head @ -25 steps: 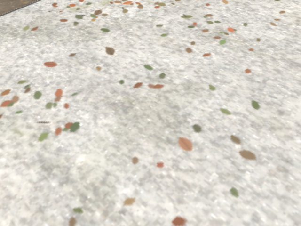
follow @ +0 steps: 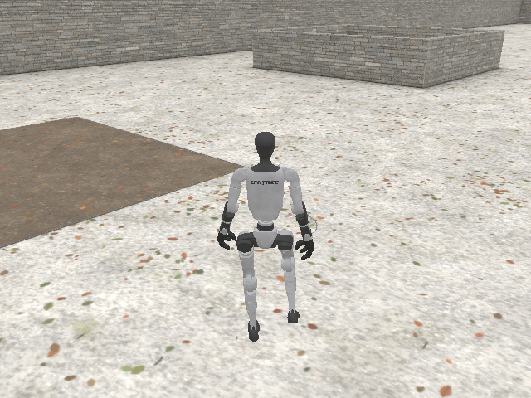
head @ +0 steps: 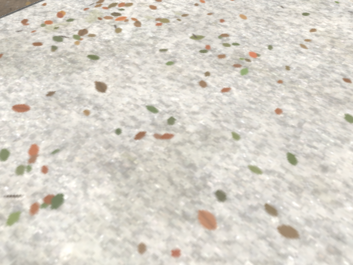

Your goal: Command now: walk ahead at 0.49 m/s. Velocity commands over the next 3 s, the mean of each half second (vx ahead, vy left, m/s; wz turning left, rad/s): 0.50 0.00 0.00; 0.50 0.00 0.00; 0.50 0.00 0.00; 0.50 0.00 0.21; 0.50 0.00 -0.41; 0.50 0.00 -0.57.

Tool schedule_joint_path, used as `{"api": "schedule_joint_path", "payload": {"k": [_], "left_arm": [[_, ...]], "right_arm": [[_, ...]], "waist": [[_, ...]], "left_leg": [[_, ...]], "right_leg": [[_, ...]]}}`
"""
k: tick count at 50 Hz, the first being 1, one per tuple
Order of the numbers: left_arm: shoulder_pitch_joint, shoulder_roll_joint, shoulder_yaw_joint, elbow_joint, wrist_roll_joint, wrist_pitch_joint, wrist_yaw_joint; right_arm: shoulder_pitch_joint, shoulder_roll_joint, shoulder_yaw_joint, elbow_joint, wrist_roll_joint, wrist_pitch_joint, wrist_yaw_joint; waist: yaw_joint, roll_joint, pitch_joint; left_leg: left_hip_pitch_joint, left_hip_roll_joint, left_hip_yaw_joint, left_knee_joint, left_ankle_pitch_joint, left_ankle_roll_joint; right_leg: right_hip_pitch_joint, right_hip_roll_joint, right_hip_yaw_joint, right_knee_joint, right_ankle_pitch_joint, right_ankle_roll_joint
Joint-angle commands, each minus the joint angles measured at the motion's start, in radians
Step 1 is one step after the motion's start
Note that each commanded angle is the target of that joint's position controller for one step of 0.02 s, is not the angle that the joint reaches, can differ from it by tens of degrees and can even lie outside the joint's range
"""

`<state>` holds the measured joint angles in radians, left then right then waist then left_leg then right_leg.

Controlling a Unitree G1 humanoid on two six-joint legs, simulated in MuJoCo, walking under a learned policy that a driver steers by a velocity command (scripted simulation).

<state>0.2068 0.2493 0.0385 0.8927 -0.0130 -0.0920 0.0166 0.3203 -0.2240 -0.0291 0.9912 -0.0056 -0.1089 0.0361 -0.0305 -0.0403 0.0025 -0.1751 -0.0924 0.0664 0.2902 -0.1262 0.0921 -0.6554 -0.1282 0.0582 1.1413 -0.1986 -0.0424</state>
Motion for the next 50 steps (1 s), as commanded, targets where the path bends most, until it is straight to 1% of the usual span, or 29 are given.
{"api": "schedule_joint_path", "payload": {"k": [1, 6, 9, 11, 13, 14, 15, 16, 17, 18, 19, 20, 21, 22, 24, 27, 33, 38, 40, 41, 42, 43, 44, 45, 46, 47, 48, 49, 50], "left_arm": [[0.034, 0.046, 0.014, -0.042, 0.012, 0.004, 0.007], [-0.157, 0.028, 0.006, -0.093, 0.001, -0.008, -0.010], [-0.237, 0.034, 0.002, -0.123, -0.008, -0.013, -0.029], [-0.256, 0.047, 0.004, -0.141, -0.010, -0.021, -0.042], [-0.197, 0.074, 0.014, -0.135, -0.009, -0.030, -0.049], [-0.100, 0.103, 0.031, -0.109, -0.007, -0.032, -0.048], [0.087, 0.160, 0.060, -0.054, -0.006, -0.035, -0.041], [0.258, 0.267, 0.085, -0.023, 0.013, -0.032, -0.035], [0.302, 0.257, 0.082, -0.007, 0.009, -0.026, -0.041], [0.247, 0.175, 0.056, -0.017, 0.005, -0.028, -0.042], [0.152, 0.134, 0.042, -0.041, 0.005, -0.027, -0.040], [0.070, 0.110, 0.032, -0.054, 0.011, -0.027, -0.045], [0.030, 0.081, 0.024, -0.059, 0.015, -0.030, -0.049], [0.020, 0.066, 0.020, -0.052, 0.019, -0.030, -0.053], [0.050, 0.076, 0.023, -0.026, 0.017, -0.034, -0.053], [0.104, 0.111, 0.033, 0.002, 0.018, -0.031, -0.036], [0.188, 0.127, 0.033, 0.040, 0.005, -0.016, -0.015], [0.250, 0.135, 0.041, 0.084, -0.002, 0.004, -0.007], [0.237, 0.147, 0.048, 0.088, -0.005, 0.012, -0.003], [0.219, 0.156, 0.051, 0.085, -0.005, 0.016, -0.002], [0.196, 0.162, 0.052, 0.080, -0.004, 0.021, -0.001], [0.181, 0.144, 0.045, 0.074, 0.001, 0.026, -0.002], [0.186, 0.115, 0.029, 0.050, 0.016, 0.026, -0.003], [0.315, -0.033, -0.012, 0.048, 0.014, 0.001, -0.017], [0.265, 0.060, 0.007, 0.061, -0.010, -0.025, -0.021], [0.166, 0.124, 0.024, 0.027, -0.033, -0.040, -0.023], [0.104, 0.129, 0.026, 0.011, -0.031, -0.043, -0.016], [0.073, 0.121, 0.034, 0.006, -0.014, -0.037, -0.008], [0.096, 0.105, 0.038, 0.009, -0.007, -0.023, -0.005]], "right_arm": [[-0.037, -0.131, -0.020, -0.054, 0.001, -0.017, -0.020], [0.061, -0.164, -0.026, -0.031, 0.019, -0.001, -0.037], [0.109, -0.168, -0.029, -0.009, 0.026, 0.011, -0.038], [0.117, -0.173, -0.034, -0.002, 0.026, 0.021, -0.040], [0.095, -0.188, -0.040, -0.004, 0.027, 0.032, -0.042], [0.071, -0.186, -0.038, -0.011, 0.024, 0.037, -0.042], [0.062, -0.155, -0.026, -0.022, 0.013, 0.040, -0.041], [0.124, -0.075, 0.002, -0.048, 0.002, 0.027, -0.038], [0.177, -0.013, 0.022, -0.038, 0.016, 0.000, -0.031], [0.107, -0.134, -0.008, -0.049, 0.039, -0.020, -0.027], [0.018, -0.166, -0.016, -0.080, 0.052, -0.028, -0.026], [-0.024, -0.155, -0.018, -0.086, 0.040, -0.025, -0.032], [-0.031, -0.145, -0.025, -0.087, 0.026, -0.013, -0.037], [-0.013, -0.122, -0.025, -0.083, 0.023, 0.002, -0.037], [0.010, -0.088, -0.024, -0.076, 0.022, 0.023, -0.039], [-0.090, -0.092, -0.030, -0.113, 0.012, 0.032, -0.043], [-0.302, -0.066, -0.023, -0.172, 0.017, 0.021, -0.029], [-0.417, -0.072, -0.018, -0.220, 0.027, 0.009, -0.003], [-0.408, -0.087, -0.022, -0.227, 0.027, 0.002, 0.008], [-0.369, -0.104, -0.029, -0.220, 0.027, -0.001, 0.009], [-0.288, -0.128, -0.043, -0.198, 0.026, -0.003, 0.007], [-0.121, -0.171, -0.069, -0.144, 0.025, -0.002, 0.001], [0.070, -0.248, -0.092, -0.103, 0.013, 0.000, -0.009], [0.142, -0.317, -0.105, -0.079, 0.006, 0.005, -0.006], [0.128, -0.223, -0.078, -0.084, 0.015, 0.004, -0.006], [0.034, -0.181, -0.065, -0.100, 0.019, 0.001, -0.009], [-0.057, -0.152, -0.055, -0.122, 0.015, 0.000, -0.009], [-0.110, -0.122, -0.046, -0.128, 0.006, -0.002, -0.005], [-0.127, -0.097, -0.038, -0.124, -0.004, -0.005, -0.002]], "waist": [[0.046, 0.079, 0.054], [-0.024, 0.082, 0.057], [-0.050, 0.090, 0.079], [-0.044, 0.096, 0.082], [0.000, 0.115, 0.052], [0.058, 0.115, -0.002], [0.134, 0.089, -0.121], [0.151, -0.084, -0.291], [0.134, -0.276, -0.386], [0.138, -0.174, -0.290], [0.113, -0.112, -0.178], [0.080, -0.024, -0.110], [0.049, -0.017, -0.073], [0.026, -0.033, -0.056], [0.006, -0.031, -0.033], [0.018, -0.007, 0.009], [0.078, -0.017, 0.054], [0.102, -0.022, 0.097], [0.080, -0.032, 0.084], [0.055, -0.044, 0.057], [0.007, -0.057, 0.005], [-0.069, -0.043, -0.090], [-0.129, 0.059, -0.237], [-0.060, 0.333, -0.373], [-0.090, 0.258, -0.370], [-0.074, 0.210, -0.217], [-0.040, 0.117, -0.139], [-0.010, 0.081, -0.077], [0.026, 0.102, -0.065]], "left_leg": [[-0.097, 0.281, -0.213, -0.207, 0.068, 0.170], [0.016, 0.271, -0.161, -0.187, 0.076, 0.123], [0.111, 0.307, -0.170, -0.146, 0.059, 0.118], [0.173, 0.338, -0.184, -0.103, 0.070, 0.108], [0.198, 0.350, -0.187, -0.029, 0.185, 0.089], [0.188, 0.318, -0.157, 0.087, 0.353, 0.068], [0.104, 0.255, -0.105, 0.312, 0.424, 0.038], [-0.231, 0.139, -0.026, 0.707, 0.154, -0.025], [-0.505, 0.021, -0.101, 0.958, -0.407, -0.052], [-0.601, 0.088, -0.196, 1.060, -0.389, -0.028], [-0.618, 0.143, -0.167, 1.051, -0.299, -0.013], [-0.573, 0.187, -0.145, 0.991, -0.211, -0.017], [-0.521, 0.219, -0.146, 0.925, -0.159, -0.020], [-0.467, 0.233, -0.144, 0.890, -0.129, -0.025], [-0.446, 0.234, -0.127, 0.845, -0.096, -0.039], [-0.544, 0.241, -0.123, 0.713, 0.018, -0.064], [-0.525, 0.201, -0.080, 0.383, 0.238, -0.072], [-0.553, 0.182, -0.078, 0.265, 0.168, -0.044], [-0.503, 0.167, -0.067, 0.235, 0.097, -0.020], [-0.425, 0.145, -0.049, 0.226, 0.065, -0.006], [-0.294, 0.109, -0.017, 0.216, 0.051, 0.011], [-0.071, 0.082, 0.000, 0.209, 0.066, 0.039], [0.252, 0.251, -0.194, 0.231, 0.082, 0.102], [0.591, 0.482, -0.686, 0.112, -0.098, 0.270], [0.578, 0.475, -0.792, 0.020, -0.192, 0.250], [0.444, 0.445, -0.637, 0.007, -0.152, 0.198], [0.286, 0.409, -0.507, -0.016, -0.055, 0.168], [0.149, 0.370, -0.418, -0.047, 0.031, 0.151], [0.072, 0.340, -0.357, -0.077, 0.066, 0.138]], "right_leg": [[-0.032, -0.042, 0.002, -0.136, 0.153, 0.028], [0.001, 0.011, -0.044, -0.465, 0.307, 0.039], [-0.005, 0.027, -0.047, -0.554, 0.261, 0.032], [0.004, 0.037, -0.046, -0.599, 0.188, 0.008], [0.108, 0.064, -0.067, -0.638, 0.115, -0.021], [0.246, 0.098, -0.095, -0.661, 0.101, -0.043], [0.499, 0.086, -0.075, -0.650, 0.119, -0.081], [0.894, -0.161, 0.264, -0.652, 0.084, -0.200], [1.069, -0.290, 0.658, -0.815, -0.051, -0.295], [0.990, -0.259, 0.606, -0.841, -0.091, -0.249], [0.849, -0.226, 0.445, -0.850, -0.018, -0.211], [0.704, -0.184, 0.333, -0.886, 0.079, -0.194], [0.612, -0.144, 0.255, -0.919, 0.133, -0.179], [0.551, -0.116, 0.205, -0.950, 0.157, -0.172], [0.503, -0.093, 0.136, -0.985, 0.239, -0.184], [0.525, -0.094, 0.087, -1.011, 0.316, -0.190], [0.569, -0.064, 0.006, -1.038, 0.251, -0.153], [0.718, -0.124, 0.013, -0.982, 0.261, -0.146], [0.755, -0.143, 0.013, -0.933, 0.335, -0.133], [0.758, -0.141, 0.007, -0.890, 0.446, -0.122], [0.747, -0.122, -0.013, -0.798, 0.613, -0.108], [0.687, -0.067, -0.052, -0.610, 0.701, -0.082], [0.468, -0.004, -0.095, -0.297, 0.454, -0.045], [0.061, 0.190, -0.071, 0.064, -0.242, 0.021], [-0.055, 0.160, 0.074, 0.201, -0.367, 0.003], [-0.124, 0.106, 0.057, 0.220, -0.293, -0.015], [-0.087, 0.048, 0.027, 0.174, -0.191, -0.018], [-0.040, 0.016, 0.015, 0.110, -0.131, -0.014], [0.028, -0.012, 0.023, 0.068, -0.092, -0.015]]}}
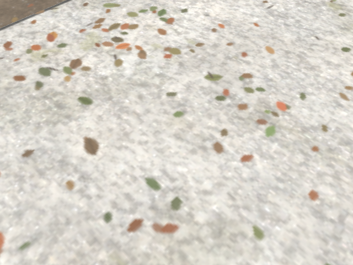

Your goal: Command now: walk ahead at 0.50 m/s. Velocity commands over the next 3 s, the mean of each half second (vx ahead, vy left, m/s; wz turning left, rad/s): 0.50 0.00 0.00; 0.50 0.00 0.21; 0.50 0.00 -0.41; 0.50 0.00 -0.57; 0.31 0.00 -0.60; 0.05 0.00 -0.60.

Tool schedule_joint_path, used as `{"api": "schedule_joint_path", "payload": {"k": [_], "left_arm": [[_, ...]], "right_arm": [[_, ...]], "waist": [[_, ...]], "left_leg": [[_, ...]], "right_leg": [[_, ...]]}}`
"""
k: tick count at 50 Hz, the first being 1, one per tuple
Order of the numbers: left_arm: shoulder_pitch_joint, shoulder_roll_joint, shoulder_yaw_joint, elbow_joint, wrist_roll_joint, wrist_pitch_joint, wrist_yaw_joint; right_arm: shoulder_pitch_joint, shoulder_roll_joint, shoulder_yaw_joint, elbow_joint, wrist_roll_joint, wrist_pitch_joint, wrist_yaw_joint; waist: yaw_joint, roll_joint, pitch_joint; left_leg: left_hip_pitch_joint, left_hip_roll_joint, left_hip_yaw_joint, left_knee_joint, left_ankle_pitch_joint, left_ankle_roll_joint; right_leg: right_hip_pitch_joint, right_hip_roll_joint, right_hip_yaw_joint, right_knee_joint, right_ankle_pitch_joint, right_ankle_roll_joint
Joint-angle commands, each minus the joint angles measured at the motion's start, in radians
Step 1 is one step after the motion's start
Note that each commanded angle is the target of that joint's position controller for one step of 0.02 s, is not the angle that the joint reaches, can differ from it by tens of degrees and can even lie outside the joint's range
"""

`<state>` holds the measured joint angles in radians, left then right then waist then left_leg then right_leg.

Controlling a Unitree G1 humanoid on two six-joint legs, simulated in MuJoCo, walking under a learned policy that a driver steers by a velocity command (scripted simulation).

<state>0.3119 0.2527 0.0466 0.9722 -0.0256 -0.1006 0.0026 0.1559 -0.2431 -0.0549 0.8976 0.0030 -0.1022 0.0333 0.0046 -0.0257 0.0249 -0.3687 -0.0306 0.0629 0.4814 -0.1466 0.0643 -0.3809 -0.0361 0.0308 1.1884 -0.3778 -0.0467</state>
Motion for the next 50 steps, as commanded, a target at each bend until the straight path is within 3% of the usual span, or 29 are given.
{"api": "schedule_joint_path", "payload": {"k": [1, 3, 5, 11, 16, 19, 20, 21, 22, 23, 24, 25, 26, 27, 29, 31, 33, 37, 40, 43, 46, 48, 49, 50], "left_arm": [[0.012, 0.075, 0.029, -0.065, 0.007, 0.000, 0.010], [0.011, 0.052, 0.028, -0.068, 0.009, 0.018, 0.013], [-0.064, 0.060, 0.033, -0.095, 0.017, 0.025, 0.016], [-0.268, 0.036, 0.024, -0.152, 0.016, 0.015, 0.000], [-0.403, 0.037, 0.013, -0.201, 0.005, 0.005, -0.027], [-0.391, 0.061, 0.018, -0.214, 0.002, -0.005, -0.043], [-0.338, 0.082, 0.027, -0.203, 0.003, -0.008, -0.043], [-0.226, 0.111, 0.045, -0.170, 0.007, -0.009, -0.040], [-0.045, 0.165, 0.071, -0.114, 0.011, -0.009, -0.033], [0.116, 0.259, 0.094, -0.085, 0.031, -0.006, -0.025], [0.145, 0.242, 0.085, -0.071, 0.019, -0.001, -0.028], [0.092, 0.168, 0.061, -0.081, 0.015, -0.002, -0.027], [0.005, 0.129, 0.049, -0.102, 0.018, -0.003, -0.023], [-0.070, 0.102, 0.039, -0.111, 0.026, -0.007, -0.026], [-0.129, 0.055, 0.027, -0.105, 0.039, -0.019, -0.031], [-0.110, 0.066, 0.031, -0.083, 0.041, -0.025, -0.027], [-0.089, 0.093, 0.039, -0.068, 0.046, -0.029, -0.015], [-0.066, 0.105, 0.041, -0.055, 0.047, -0.023, 0.007], [-0.034, 0.116, 0.042, -0.045, 0.039, -0.017, 0.018], [0.074, 0.116, 0.042, 0.009, 0.018, 0.001, 0.013], [0.104, 0.144, 0.050, 0.034, 0.002, 0.023, 0.007], [0.074, 0.164, 0.056, 0.036, 0.000, 0.030, 0.007], [0.044, 0.172, 0.057, 0.033, -0.003, 0.034, 0.007], [0.024, 0.154, 0.049, 0.028, -0.003, 0.035, 0.006]], "right_arm": [[0.043, -0.071, -0.011, -0.021, -0.014, -0.013, 0.004], [0.075, -0.097, -0.017, 0.000, -0.009, -0.018, -0.002], [0.107, -0.126, -0.024, 0.014, -0.008, -0.017, -0.016], [0.198, -0.138, -0.021, 0.048, 0.004, -0.001, -0.037], [0.278, -0.148, -0.026, 0.092, 0.011, 0.017, -0.040], [0.267, -0.164, -0.036, 0.101, 0.015, 0.030, -0.046], [0.246, -0.174, -0.039, 0.097, 0.016, 0.034, -0.047], [0.218, -0.173, -0.038, 0.091, 0.017, 0.038, -0.047], [0.209, -0.145, -0.027, 0.080, 0.011, 0.040, -0.047], [0.279, -0.069, -0.003, 0.058, -0.003, 0.029, -0.042], [0.324, -0.008, 0.019, 0.071, 0.006, 0.004, -0.034], [0.252, -0.113, -0.009, 0.061, 0.036, -0.015, -0.029], [0.167, -0.141, -0.015, 0.034, 0.054, -0.022, -0.029], [0.128, -0.130, -0.018, 0.030, 0.046, -0.017, -0.036], [0.156, -0.098, -0.028, 0.043, 0.033, 0.016, -0.044], [0.181, -0.058, -0.028, 0.051, 0.035, 0.041, -0.046], [0.135, -0.062, -0.034, 0.032, 0.031, 0.053, -0.049], [0.044, -0.060, -0.040, -0.002, 0.020, 0.048, -0.036], [-0.058, -0.041, -0.029, -0.039, 0.015, 0.046, -0.018], [-0.162, -0.014, -0.013, -0.087, 0.007, 0.043, -0.006], [-0.225, -0.026, -0.009, -0.124, 0.011, 0.031, 0.006], [-0.183, -0.062, -0.020, -0.124, 0.019, 0.022, 0.011], [-0.085, -0.096, -0.038, -0.098, 0.018, 0.017, 0.009], [0.093, -0.156, -0.068, -0.041, 0.018, 0.013, 0.001]], "waist": [[0.006, 0.101, -0.079], [0.018, 0.095, -0.048], [0.008, 0.076, -0.016], [-0.050, 0.081, 0.024], [-0.092, 0.083, 0.067], [-0.060, 0.104, 0.052], [-0.026, 0.118, 0.019], [0.038, 0.119, -0.047], [0.110, 0.093, -0.162], [0.116, -0.079, -0.326], [0.099, -0.261, -0.428], [0.111, -0.169, -0.329], [0.092, -0.114, -0.206], [0.056, -0.033, -0.127], [-0.003, -0.057, -0.067], [-0.022, -0.057, -0.038], [-0.021, -0.037, -0.007], [-0.006, -0.029, 0.015], [0.028, -0.018, 0.047], [0.061, 0.006, 0.092], [0.059, -0.013, 0.105], [0.008, -0.051, 0.066], [-0.056, -0.074, 0.004], [-0.140, -0.065, -0.103]], "left_leg": [[0.223, 0.263, -0.322, -0.297, 0.097, 0.167], [0.178, 0.254, -0.266, -0.337, 0.140, 0.182], [0.189, 0.256, -0.238, -0.362, 0.169, 0.186], [0.252, 0.216, -0.141, -0.376, 0.172, 0.136], [0.394, 0.266, -0.140, -0.324, 0.176, 0.134], [0.459, 0.302, -0.147, -0.251, 0.292, 0.113], [0.459, 0.296, -0.137, -0.195, 0.428, 0.102], [0.437, 0.263, -0.105, -0.071, 0.588, 0.082], [0.328, 0.206, -0.064, 0.142, 0.588, 0.051], [-0.023, 0.093, -0.010, 0.528, 0.245, -0.010], [-0.273, -0.035, -0.097, 0.779, -0.399, -0.038], [-0.372, 0.029, -0.198, 0.880, -0.395, -0.013], [-0.394, 0.080, -0.172, 0.874, -0.313, 0.003], [-0.350, 0.127, -0.155, 0.807, -0.225, 0.003], [-0.238, 0.173, -0.169, 0.711, -0.142, 0.003], [-0.221, 0.174, -0.172, 0.679, -0.104, -0.004], [-0.292, 0.170, -0.194, 0.621, -0.022, -0.013], [-0.356, 0.148, -0.192, 0.433, 0.176, -0.027], [-0.341, 0.142, -0.121, 0.296, 0.254, -0.027], [-0.380, 0.136, -0.078, 0.184, 0.194, -0.013], [-0.385, 0.120, -0.041, 0.111, 0.067, -0.002], [-0.254, 0.080, -0.020, 0.061, 0.002, 0.017], [-0.091, 0.040, 0.008, 0.029, 0.020, 0.033], [0.181, 0.019, 0.015, 0.020, 0.084, 0.060]], "right_leg": [[-0.209, -0.110, 0.047, -0.010, 0.104, -0.008], [-0.215, -0.120, 0.034, -0.070, 0.135, 0.004], [-0.287, -0.126, 0.030, -0.164, 0.222, 0.024], [-0.307, -0.087, -0.010, -0.494, 0.481, 0.037], [-0.330, -0.058, -0.026, -0.629, 0.431, 0.022], [-0.266, -0.036, -0.036, -0.676, 0.329, -0.015], [-0.173, -0.010, -0.057, -0.687, 0.302, -0.031], [-0.010, 0.026, -0.089, -0.708, 0.309, -0.054], [0.258, 0.008, -0.063, -0.689, 0.338, -0.091], [0.658, -0.244, 0.284, -0.682, 0.297, -0.209], [0.814, -0.381, 0.679, -0.851, 0.166, -0.305], [0.731, -0.352, 0.608, -0.878, 0.092, -0.254], [0.580, -0.324, 0.446, -0.896, 0.134, -0.211], [0.423, -0.285, 0.331, -0.938, 0.202, -0.186], [0.258, -0.227, 0.187, -1.006, 0.255, -0.150], [0.201, -0.216, 0.106, -1.050, 0.306, -0.154], [0.207, -0.218, 0.046, -1.073, 0.359, -0.155], [0.258, -0.202, -0.072, -1.084, 0.423, -0.126], [0.287, -0.199, -0.145, -1.096, 0.430, -0.107], [0.388, -0.227, -0.123, -1.068, 0.470, -0.130], [0.488, -0.265, -0.075, -1.002, 0.547, -0.144], [0.496, -0.268, -0.060, -0.926, 0.723, -0.127], [0.472, -0.247, -0.072, -0.824, 0.879, -0.108], [0.378, -0.193, -0.104, -0.633, 0.918, -0.074]]}}
Over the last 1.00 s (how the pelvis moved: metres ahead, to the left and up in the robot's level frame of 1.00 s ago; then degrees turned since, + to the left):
0.55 -0.01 -0.01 1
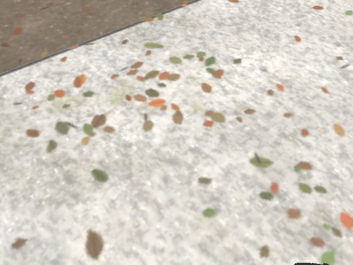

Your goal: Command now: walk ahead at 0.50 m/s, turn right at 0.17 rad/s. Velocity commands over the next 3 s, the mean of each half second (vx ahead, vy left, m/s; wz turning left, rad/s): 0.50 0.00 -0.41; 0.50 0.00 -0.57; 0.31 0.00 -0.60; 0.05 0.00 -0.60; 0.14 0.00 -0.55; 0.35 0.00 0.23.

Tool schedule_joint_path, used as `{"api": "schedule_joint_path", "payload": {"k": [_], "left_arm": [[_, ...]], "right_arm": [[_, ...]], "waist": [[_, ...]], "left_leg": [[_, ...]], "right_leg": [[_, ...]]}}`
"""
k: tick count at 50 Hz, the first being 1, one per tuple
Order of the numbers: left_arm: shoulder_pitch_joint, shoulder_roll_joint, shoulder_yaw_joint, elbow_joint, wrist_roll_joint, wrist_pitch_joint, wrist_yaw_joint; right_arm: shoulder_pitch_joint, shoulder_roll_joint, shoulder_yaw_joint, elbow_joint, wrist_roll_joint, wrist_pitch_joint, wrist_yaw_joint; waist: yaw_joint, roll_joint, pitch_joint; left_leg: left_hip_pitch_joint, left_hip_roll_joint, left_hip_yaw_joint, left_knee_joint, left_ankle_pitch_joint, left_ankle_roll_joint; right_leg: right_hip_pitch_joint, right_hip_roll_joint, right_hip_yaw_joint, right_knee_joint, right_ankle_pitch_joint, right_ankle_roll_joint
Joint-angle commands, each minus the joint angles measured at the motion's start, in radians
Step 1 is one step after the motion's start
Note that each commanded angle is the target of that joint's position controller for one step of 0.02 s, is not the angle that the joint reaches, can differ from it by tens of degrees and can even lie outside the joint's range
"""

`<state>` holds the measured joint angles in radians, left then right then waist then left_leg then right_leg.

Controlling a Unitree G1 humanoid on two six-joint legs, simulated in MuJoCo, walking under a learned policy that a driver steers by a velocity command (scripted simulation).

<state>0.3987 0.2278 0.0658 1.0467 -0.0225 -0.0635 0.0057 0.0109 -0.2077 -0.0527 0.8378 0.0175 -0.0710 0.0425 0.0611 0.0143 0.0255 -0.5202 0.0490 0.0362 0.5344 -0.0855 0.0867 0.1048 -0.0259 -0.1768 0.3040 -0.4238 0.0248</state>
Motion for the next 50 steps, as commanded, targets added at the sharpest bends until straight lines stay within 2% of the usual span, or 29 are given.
{"api": "schedule_joint_path", "payload": {"k": [1, 2, 3, 4, 5, 6, 7, 8, 9, 12, 16, 20, 23, 25, 26, 27, 28, 29, 30, 31, 32, 33, 34, 36, 39, 42, 44, 47, 50], "left_arm": [[-0.069, 0.142, 0.013, -0.075, 0.011, -0.008, 0.000], [0.065, -0.012, -0.027, -0.078, 0.011, -0.026, -0.008], [-0.006, 0.097, 0.002, -0.067, -0.018, -0.045, -0.009], [-0.090, 0.129, 0.017, -0.100, -0.039, -0.050, -0.007], [-0.127, 0.120, 0.017, -0.106, -0.034, -0.048, 0.002], [-0.138, 0.111, 0.026, -0.103, -0.020, -0.038, 0.010], [-0.102, 0.091, 0.029, -0.092, -0.018, -0.020, 0.010], [-0.079, 0.064, 0.029, -0.087, -0.021, -0.004, 0.008], [-0.072, 0.047, 0.029, -0.088, -0.022, 0.009, 0.008], [-0.140, 0.057, 0.036, -0.124, -0.013, 0.030, 0.010], [-0.241, 0.051, 0.031, -0.165, 0.000, 0.026, -0.011], [-0.383, 0.037, 0.015, -0.223, 0.004, 0.024, -0.039], [-0.430, 0.049, 0.014, -0.265, 0.001, 0.027, -0.058], [-0.390, 0.083, 0.029, -0.278, -0.001, 0.030, -0.064], [-0.316, 0.112, 0.044, -0.269, -0.004, 0.032, -0.064], [-0.174, 0.156, 0.070, -0.238, -0.008, 0.032, -0.060], [-0.015, 0.237, 0.110, -0.195, -0.009, 0.036, -0.042], [-0.009, 0.349, 0.128, -0.187, -0.014, 0.035, -0.029], [0.017, 0.323, 0.108, -0.222, 0.005, 0.015, -0.038], [0.001, 0.248, 0.086, -0.220, 0.015, -0.001, -0.042], [-0.050, 0.202, 0.074, -0.228, 0.008, -0.011, -0.039], [-0.138, 0.162, 0.061, -0.249, 0.007, -0.016, -0.039], [-0.191, 0.128, 0.049, -0.270, 0.013, -0.018, -0.035], [-0.195, 0.139, 0.046, -0.281, 0.013, -0.021, -0.024], [-0.136, 0.189, 0.057, -0.274, 0.005, -0.023, 0.000], [-0.095, 0.186, 0.056, -0.270, 0.002, -0.015, 0.011], [-0.070, 0.185, 0.055, -0.264, 0.001, -0.011, 0.011], [-0.030, 0.181, 0.055, -0.250, -0.004, -0.004, 0.010], [-0.026, 0.184, 0.056, -0.254, -0.001, 0.009, 0.020]], "right_arm": [[0.429, -0.286, -0.100, 0.057, -0.014, -0.017, -0.026], [0.455, -0.338, -0.102, 0.069, -0.025, -0.015, -0.031], [0.444, -0.244, -0.075, 0.055, -0.025, -0.019, -0.031], [0.360, -0.198, -0.062, 0.051, -0.020, -0.024, -0.034], [0.280, -0.158, -0.051, 0.040, -0.017, -0.029, -0.033], [0.223, -0.122, -0.043, 0.040, -0.021, -0.035, -0.030], [0.192, -0.091, -0.035, 0.044, -0.030, -0.040, -0.027], [0.185, -0.081, -0.035, 0.052, -0.034, -0.042, -0.027], [0.186, -0.089, -0.038, 0.060, -0.033, -0.045, -0.030], [0.198, -0.128, -0.048, 0.076, -0.039, -0.049, -0.049], [0.219, -0.153, -0.053, 0.085, -0.039, -0.042, -0.067], [0.282, -0.180, -0.062, 0.099, -0.023, -0.028, -0.078], [0.304, -0.201, -0.071, 0.106, -0.007, -0.010, -0.076], [0.276, -0.232, -0.080, 0.093, 0.003, 0.002, -0.077], [0.258, -0.248, -0.083, 0.086, 0.009, 0.009, -0.078], [0.227, -0.255, -0.082, 0.078, 0.016, 0.015, -0.076], [0.232, -0.243, -0.076, 0.066, 0.006, 0.013, -0.076], [0.288, -0.086, -0.034, 0.015, -0.038, -0.007, -0.068], [0.249, -0.106, -0.026, -0.018, -0.002, -0.055, -0.055], [0.139, -0.157, -0.037, -0.046, 0.039, -0.083, -0.045], [0.121, -0.154, -0.034, -0.044, 0.034, -0.097, -0.046], [0.127, -0.162, -0.041, -0.025, 0.007, -0.098, -0.054], [0.145, -0.182, -0.053, -0.018, -0.008, -0.085, -0.057], [0.151, -0.173, -0.058, -0.025, -0.016, -0.055, -0.057], [0.054, -0.138, -0.047, -0.060, -0.032, -0.036, -0.063], [-0.052, -0.116, -0.036, -0.090, -0.026, -0.039, -0.054], [-0.110, -0.110, -0.029, -0.111, -0.018, -0.043, -0.045], [-0.159, -0.132, -0.029, -0.140, -0.009, -0.054, -0.032], [-0.138, -0.167, -0.036, -0.148, -0.006, -0.073, -0.020]], "waist": [[-0.257, -0.006, -0.263], [-0.167, 0.236, -0.422], [-0.207, 0.140, -0.415], [-0.186, 0.139, -0.263], [-0.154, 0.081, -0.180], [-0.122, 0.071, -0.117], [-0.085, 0.086, -0.090], [-0.067, 0.090, -0.073], [-0.056, 0.079, -0.053], [-0.046, 0.052, 0.006], [-0.061, 0.041, 0.037], [-0.110, 0.018, 0.081], [-0.111, 0.032, 0.087], [-0.068, 0.066, 0.038], [-0.021, 0.082, -0.009], [0.064, 0.070, -0.082], [0.131, 0.005, -0.169], [0.022, -0.277, -0.204], [0.031, -0.217, -0.375], [0.060, -0.135, -0.272], [0.030, -0.086, -0.187], [-0.020, -0.025, -0.134], [-0.057, -0.027, -0.118], [-0.084, -0.027, -0.100], [-0.064, -0.026, -0.051], [-0.023, -0.073, -0.025], [0.003, -0.097, -0.011], [0.023, -0.108, -0.007], [0.002, -0.131, -0.019]], "left_leg": [[0.683, 0.132, -0.168, 0.010, 0.075, 0.103], [0.958, 0.386, -0.637, -0.115, -0.062, 0.247], [0.908, 0.374, -0.679, -0.188, -0.095, 0.219], [0.792, 0.344, -0.503, -0.203, -0.063, 0.167], [0.649, 0.309, -0.382, -0.233, -0.016, 0.134], [0.520, 0.275, -0.289, -0.275, 0.002, 0.110], [0.435, 0.246, -0.214, -0.313, 0.003, 0.093], [0.390, 0.236, -0.172, -0.345, -0.006, 0.090], [0.363, 0.233, -0.132, -0.369, 0.008, 0.093], [0.351, 0.234, -0.036, -0.410, 0.063, 0.093], [0.394, 0.215, 0.076, -0.420, 0.106, 0.073], [0.485, 0.239, 0.149, -0.406, 0.126, 0.064], [0.586, 0.266, 0.183, -0.336, 0.243, 0.048], [0.613, 0.269, 0.211, -0.218, 0.566, 0.027], [0.613, 0.262, 0.223, -0.101, 0.724, 0.014], [0.569, 0.230, 0.245, 0.093, 0.781, -0.013], [0.378, 0.187, 0.245, 0.374, 0.572, -0.062], [-0.057, 0.001, 0.198, 0.743, -0.339, -0.128], [-0.209, -0.091, -0.076, 0.906, -0.524, -0.122], [-0.322, -0.040, -0.123, 0.911, -0.439, -0.089], [-0.319, 0.009, -0.122, 0.838, -0.350, -0.063], [-0.242, 0.049, -0.125, 0.748, -0.286, -0.061], [-0.155, 0.075, -0.132, 0.680, -0.251, -0.064], [-0.089, 0.082, -0.124, 0.586, -0.223, -0.086], [-0.113, 0.057, -0.094, 0.394, -0.095, -0.129], [-0.075, 0.007, -0.085, 0.159, 0.103, -0.136], [-0.032, -0.021, -0.075, 0.051, 0.179, -0.132], [-0.018, -0.039, -0.095, -0.024, 0.173, -0.121], [0.022, -0.052, -0.105, -0.077, 0.066, -0.097]], "right_leg": [[-0.361, -0.134, 0.072, 0.570, 0.663, -0.100], [-0.699, 0.048, 0.141, 0.904, -0.122, -0.046], [-0.768, 0.020, 0.299, 1.019, -0.173, -0.054], [-0.848, -0.031, 0.278, 1.039, -0.099, -0.066], [-0.827, -0.081, 0.260, 0.998, -0.008, -0.070], [-0.781, -0.110, 0.256, 0.950, 0.058, -0.071], [-0.716, -0.132, 0.266, 0.930, 0.106, -0.077], [-0.684, -0.138, 0.265, 0.914, 0.130, -0.081], [-0.684, -0.144, 0.264, 0.897, 0.144, -0.081], [-0.773, -0.147, 0.278, 0.816, 0.251, -0.067], [-0.814, -0.129, 0.251, 0.603, 0.425, -0.056], [-0.831, -0.111, 0.172, 0.448, 0.453, -0.071], [-0.826, -0.087, 0.126, 0.386, 0.355, -0.101], [-0.708, -0.025, 0.066, 0.377, 0.256, -0.136], [-0.605, 0.018, 0.036, 0.376, 0.210, -0.158], [-0.412, 0.070, 0.015, 0.309, 0.253, -0.191], [-0.122, 0.059, 0.116, 0.260, 0.283, -0.234], [0.152, -0.190, 0.638, 0.172, 0.191, -0.382], [0.276, -0.313, 1.043, -0.015, 0.041, -0.481], [0.244, -0.298, 0.937, -0.049, 0.104, -0.418], [0.120, -0.257, 0.789, -0.029, 0.186, -0.379], [-0.034, -0.214, 0.676, -0.025, 0.286, -0.344], [-0.143, -0.183, 0.600, -0.039, 0.376, -0.327], [-0.238, -0.162, 0.553, -0.072, 0.450, -0.325], [-0.299, -0.127, 0.478, -0.093, 0.513, -0.314], [-0.332, -0.072, 0.427, -0.085, 0.440, -0.266], [-0.346, -0.065, 0.432, -0.079, 0.381, -0.243], [-0.282, -0.092, 0.495, -0.023, 0.354, -0.235], [-0.199, -0.121, 0.578, 0.068, 0.381, -0.223]]}}
Over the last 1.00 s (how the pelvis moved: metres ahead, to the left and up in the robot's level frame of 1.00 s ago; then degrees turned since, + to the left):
0.54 -0.02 -0.01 7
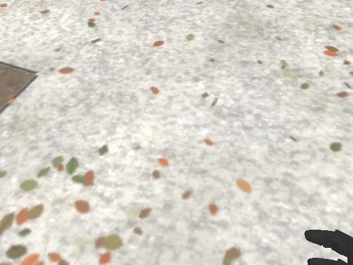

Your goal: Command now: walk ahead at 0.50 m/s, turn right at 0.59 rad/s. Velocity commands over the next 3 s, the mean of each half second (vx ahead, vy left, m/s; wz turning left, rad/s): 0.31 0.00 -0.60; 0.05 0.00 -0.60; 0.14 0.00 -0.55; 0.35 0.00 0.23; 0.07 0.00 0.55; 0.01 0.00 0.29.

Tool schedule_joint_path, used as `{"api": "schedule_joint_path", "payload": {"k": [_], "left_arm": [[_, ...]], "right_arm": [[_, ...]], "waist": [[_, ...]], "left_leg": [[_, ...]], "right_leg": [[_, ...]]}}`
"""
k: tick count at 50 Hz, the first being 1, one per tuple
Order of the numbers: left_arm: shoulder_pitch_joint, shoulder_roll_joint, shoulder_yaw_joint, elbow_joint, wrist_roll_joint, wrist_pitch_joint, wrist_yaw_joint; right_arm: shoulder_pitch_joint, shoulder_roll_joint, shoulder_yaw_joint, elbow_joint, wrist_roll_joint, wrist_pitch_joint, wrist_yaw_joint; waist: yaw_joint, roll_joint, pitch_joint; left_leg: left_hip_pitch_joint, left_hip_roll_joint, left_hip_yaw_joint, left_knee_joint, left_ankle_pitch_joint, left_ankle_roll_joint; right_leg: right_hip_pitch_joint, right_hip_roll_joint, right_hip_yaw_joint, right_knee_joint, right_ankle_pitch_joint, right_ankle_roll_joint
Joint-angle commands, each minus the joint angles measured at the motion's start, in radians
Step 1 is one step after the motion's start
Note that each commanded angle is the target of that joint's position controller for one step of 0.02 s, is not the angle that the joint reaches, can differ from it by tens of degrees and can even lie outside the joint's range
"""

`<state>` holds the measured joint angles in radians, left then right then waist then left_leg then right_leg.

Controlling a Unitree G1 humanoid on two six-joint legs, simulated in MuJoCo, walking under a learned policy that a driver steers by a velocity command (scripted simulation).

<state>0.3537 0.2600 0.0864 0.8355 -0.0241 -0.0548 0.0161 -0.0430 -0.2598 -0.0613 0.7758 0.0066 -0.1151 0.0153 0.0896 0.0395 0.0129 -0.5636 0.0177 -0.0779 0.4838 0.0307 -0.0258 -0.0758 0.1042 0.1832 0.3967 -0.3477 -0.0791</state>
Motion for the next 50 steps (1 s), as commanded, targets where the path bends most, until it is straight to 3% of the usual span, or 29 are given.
{"api": "schedule_joint_path", "payload": {"k": [1, 2, 3, 4, 5, 6, 8, 9, 12, 15, 21, 24, 25, 26, 27, 28, 29, 30, 31, 33, 35, 39, 43, 45, 46, 47, 48, 49, 50], "left_arm": [[0.008, 0.153, 0.036, -0.050, 0.002, 0.004, 0.012], [-0.014, 0.138, 0.030, -0.063, 0.004, 0.006, 0.011], [-0.045, 0.097, 0.014, -0.087, 0.012, 0.002, 0.005], [0.049, 0.037, -0.003, -0.110, 0.008, -0.006, 0.005], [0.118, 0.060, -0.010, -0.121, -0.015, -0.012, 0.004], [0.061, 0.158, 0.011, -0.109, -0.022, -0.009, 0.004], [-0.077, 0.167, 0.023, -0.141, 0.000, 0.004, 0.006], [-0.077, 0.158, 0.030, -0.147, 0.008, 0.013, 0.007], [-0.056, 0.092, 0.019, -0.176, 0.002, 0.040, 0.005], [-0.090, 0.071, 0.008, -0.210, 0.003, 0.049, -0.005], [-0.222, 0.090, 0.012, -0.272, 0.011, 0.052, -0.051], [-0.193, 0.127, 0.032, -0.289, 0.015, 0.058, -0.062], [-0.117, 0.148, 0.046, -0.270, 0.017, 0.055, -0.058], [-0.031, 0.224, 0.074, -0.253, 0.020, 0.053, -0.038], [-0.012, 0.332, 0.089, -0.271, 0.032, 0.056, -0.012], [-0.029, 0.310, 0.070, -0.308, 0.042, 0.046, -0.021], [-0.064, 0.255, 0.058, -0.316, 0.036, 0.040, -0.030], [-0.115, 0.222, 0.048, -0.311, 0.018, 0.038, -0.029], [-0.151, 0.199, 0.040, -0.311, 0.009, 0.044, -0.024], [-0.210, 0.201, 0.037, -0.327, 0.022, 0.060, -0.012], [-0.215, 0.211, 0.043, -0.332, 0.033, 0.064, -0.003], [-0.214, 0.220, 0.049, -0.331, 0.023, 0.074, 0.014], [-0.212, 0.213, 0.046, -0.334, 0.022, 0.086, 0.009], [-0.227, 0.207, 0.044, -0.337, 0.012, 0.095, 0.010], [-0.210, 0.190, 0.039, -0.333, 0.007, 0.098, 0.013], [-0.176, 0.132, 0.024, -0.335, 0.013, 0.099, 0.014], [-0.190, 0.155, 0.034, -0.370, 0.007, 0.086, 0.012], [-0.166, 0.230, 0.057, -0.348, 0.020, 0.077, 0.010], [-0.140, 0.249, 0.068, -0.316, 0.012, 0.083, 0.006]], "right_arm": [[-0.038, -0.127, -0.032, -0.076, 0.006, -0.035, 0.007], [0.059, -0.150, -0.045, -0.051, 0.000, -0.041, 0.003], [0.209, -0.194, -0.060, -0.027, -0.018, -0.046, -0.002], [0.369, -0.277, -0.082, -0.009, -0.036, -0.038, -0.011], [0.395, -0.252, -0.077, 0.017, -0.014, -0.024, -0.002], [0.333, -0.156, -0.052, -0.009, 0.001, -0.016, -0.003], [0.210, -0.096, -0.028, -0.027, -0.017, 0.005, -0.008], [0.181, -0.078, -0.021, -0.025, -0.024, 0.006, -0.009], [0.165, -0.114, -0.031, -0.004, -0.023, 0.002, -0.009], [0.153, -0.162, -0.047, -0.001, -0.013, 0.019, -0.026], [0.175, -0.195, -0.050, 0.010, 0.011, 0.061, -0.040], [0.169, -0.221, -0.059, 0.006, 0.032, 0.076, -0.042], [0.168, -0.209, -0.057, 0.006, 0.036, 0.080, -0.043], [0.225, -0.182, -0.049, 0.011, 0.017, 0.078, -0.038], [0.248, -0.091, -0.016, -0.031, -0.048, 0.071, -0.027], [0.274, -0.119, -0.009, -0.043, -0.032, 0.063, -0.014], [0.204, -0.178, -0.025, -0.045, 0.003, 0.066, -0.009], [0.172, -0.174, -0.023, -0.055, 0.007, 0.073, -0.014], [0.163, -0.163, -0.023, -0.045, -0.006, 0.083, -0.026], [0.168, -0.166, -0.026, -0.052, -0.012, 0.104, -0.033], [0.190, -0.139, -0.018, -0.047, -0.011, 0.110, -0.036], [0.171, -0.121, -0.009, -0.056, -0.011, 0.114, -0.036], [0.160, -0.130, -0.017, -0.076, -0.006, 0.107, -0.023], [0.211, -0.127, -0.023, -0.067, -0.006, 0.099, -0.013], [0.249, -0.151, -0.035, -0.059, -0.014, 0.098, -0.013], [0.285, -0.228, -0.053, -0.064, -0.035, 0.103, -0.019], [0.250, -0.284, -0.065, -0.069, -0.066, 0.107, -0.018], [0.183, -0.235, -0.053, -0.110, -0.067, 0.099, -0.026], [0.123, -0.183, -0.041, -0.126, -0.052, 0.097, -0.036]], "waist": [[-0.052, -0.176, -0.018], [-0.104, -0.179, -0.063], [-0.178, -0.144, -0.181], [-0.180, 0.066, -0.351], [-0.150, 0.305, -0.400], [-0.166, 0.159, -0.247], [-0.138, 0.018, -0.043], [-0.107, 0.030, -0.020], [-0.070, 0.070, -0.026], [-0.072, 0.062, -0.071], [-0.116, 0.060, -0.068], [-0.085, 0.067, -0.073], [-0.044, 0.041, -0.104], [-0.017, -0.069, -0.162], [-0.067, -0.341, -0.226], [-0.056, -0.308, -0.419], [-0.024, -0.177, -0.370], [-0.047, -0.128, -0.279], [-0.068, -0.072, -0.215], [-0.112, -0.112, -0.157], [-0.120, -0.137, -0.168], [-0.102, -0.161, -0.188], [-0.088, -0.199, -0.158], [-0.119, -0.204, -0.145], [-0.129, -0.180, -0.141], [-0.112, -0.002, -0.148], [-0.086, 0.277, -0.072], [-0.075, 0.197, -0.061], [-0.052, 0.127, -0.051]], "left_leg": [[0.124, -0.026, 0.019, -0.042, -0.083, 0.030], [0.261, -0.030, 0.034, -0.075, -0.073, 0.057], [0.510, 0.074, -0.048, -0.033, -0.071, 0.114], [0.890, 0.305, -0.381, -0.040, -0.159, 0.240], [0.991, 0.431, -0.724, -0.149, -0.380, 0.323], [0.869, 0.394, -0.627, -0.179, -0.512, 0.279], [0.561, 0.306, -0.319, -0.201, -0.165, 0.222], [0.479, 0.271, -0.217, -0.202, 0.027, 0.209], [0.391, 0.244, -0.038, -0.225, 0.359, 0.228], [0.419, 0.247, 0.068, -0.238, 0.422, 0.236], [0.479, 0.240, 0.193, -0.181, 0.306, 0.183], [0.523, 0.256, 0.200, -0.039, 0.366, 0.150], [0.499, 0.222, 0.231, 0.092, 0.379, 0.120], [0.381, 0.153, 0.261, 0.299, 0.225, 0.054], [0.042, 0.022, 0.275, 0.644, -0.575, -0.021], [-0.085, -0.053, 0.054, 0.861, -0.774, -0.035], [-0.125, -0.013, -0.008, 0.887, -0.687, -0.027], [-0.139, 0.016, -0.007, 0.832, -0.607, -0.018], [-0.122, 0.038, -0.006, 0.757, -0.553, -0.021], [-0.007, 0.026, 0.014, 0.640, -0.488, -0.028], [0.047, -0.001, 0.025, 0.529, -0.467, -0.040], [0.121, -0.025, 0.009, 0.369, -0.386, -0.046], [0.172, -0.046, 0.007, 0.226, -0.376, -0.022], [0.272, -0.052, 0.031, 0.047, -0.293, 0.007], [0.360, -0.005, 0.010, -0.049, -0.243, 0.035], [0.465, 0.218, -0.188, -0.136, -0.244, 0.113], [0.379, 0.392, -0.451, -0.230, -0.141, 0.267], [0.338, 0.407, -0.438, -0.225, -0.110, 0.302], [0.325, 0.344, -0.315, -0.199, -0.097, 0.254]], "right_leg": [[-0.013, -0.249, 0.233, 0.011, 0.347, -0.111], [-0.031, -0.210, 0.219, 0.091, 0.426, -0.088], [-0.130, -0.158, 0.165, 0.298, 0.420, -0.053], [-0.421, -0.030, 0.035, 0.642, 0.129, 0.023], [-0.654, -0.029, -0.001, 0.848, -0.254, 0.044], [-0.733, -0.097, 0.016, 0.932, -0.190, 0.050], [-0.676, -0.154, -0.042, 0.896, -0.068, 0.067], [-0.628, -0.180, -0.046, 0.849, -0.052, 0.071], [-0.567, -0.196, -0.101, 0.744, -0.028, 0.097], [-0.547, -0.202, -0.133, 0.575, 0.134, 0.107], [-0.435, -0.164, -0.202, 0.286, 0.285, 0.070], [-0.366, -0.121, -0.238, 0.174, 0.200, 0.023], [-0.250, -0.084, -0.256, 0.083, 0.268, -0.005], [-0.050, -0.123, -0.162, 0.036, 0.588, -0.057], [0.209, -0.386, 0.196, 0.113, 1.125, -0.204], [0.306, -0.520, 0.452, 0.058, 0.987, -0.382], [0.243, -0.462, 0.361, 0.028, 0.867, -0.337], [0.151, -0.399, 0.259, 0.022, 0.743, -0.267], [0.050, -0.354, 0.213, 0.000, 0.626, -0.215], [-0.135, -0.296, 0.164, -0.044, 0.536, -0.186], [-0.174, -0.275, 0.154, -0.050, 0.533, -0.186], [-0.210, -0.252, 0.187, -0.051, 0.356, -0.165], [-0.219, -0.237, 0.268, -0.045, 0.188, -0.133], [-0.251, -0.207, 0.276, -0.008, 0.157, -0.097], [-0.304, -0.167, 0.251, 0.038, 0.098, -0.056], [-0.437, -0.071, 0.135, 0.252, -0.119, 0.007], [-0.597, 0.054, -0.054, 0.480, -0.273, 0.057], [-0.585, -0.018, -0.008, 0.676, -0.228, 0.085], [-0.574, -0.028, -0.020, 0.750, -0.158, 0.098]]}}
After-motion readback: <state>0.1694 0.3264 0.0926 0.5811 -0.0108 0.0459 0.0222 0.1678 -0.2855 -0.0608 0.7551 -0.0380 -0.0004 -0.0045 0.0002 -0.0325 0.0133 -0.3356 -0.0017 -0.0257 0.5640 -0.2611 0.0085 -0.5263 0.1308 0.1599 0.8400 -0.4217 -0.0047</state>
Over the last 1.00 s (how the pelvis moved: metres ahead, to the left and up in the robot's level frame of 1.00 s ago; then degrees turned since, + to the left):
0.53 -0.13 0.02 -33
